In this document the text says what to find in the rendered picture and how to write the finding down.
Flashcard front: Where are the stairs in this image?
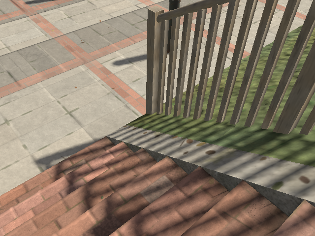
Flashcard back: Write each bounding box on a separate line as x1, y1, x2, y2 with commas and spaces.
0, 136, 315, 236

